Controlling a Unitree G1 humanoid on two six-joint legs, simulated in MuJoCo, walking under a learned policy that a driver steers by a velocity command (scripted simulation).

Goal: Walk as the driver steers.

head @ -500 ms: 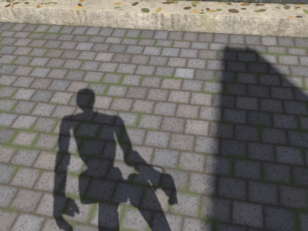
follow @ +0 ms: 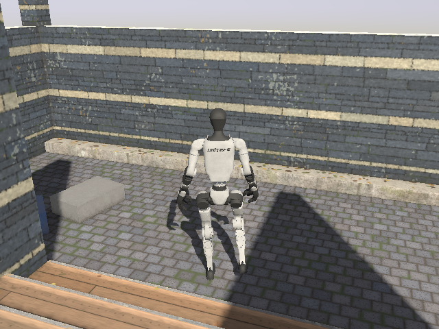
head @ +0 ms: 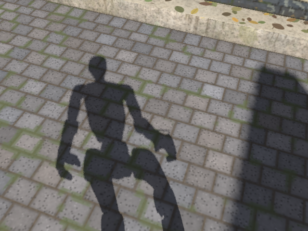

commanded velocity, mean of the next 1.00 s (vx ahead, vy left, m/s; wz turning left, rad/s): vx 0.50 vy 0.00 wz -0.38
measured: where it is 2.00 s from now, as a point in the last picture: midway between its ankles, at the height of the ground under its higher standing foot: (223, 142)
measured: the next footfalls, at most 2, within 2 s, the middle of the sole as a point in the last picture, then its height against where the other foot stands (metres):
right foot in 0.38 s outside the picture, level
left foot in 0.86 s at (168, 189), level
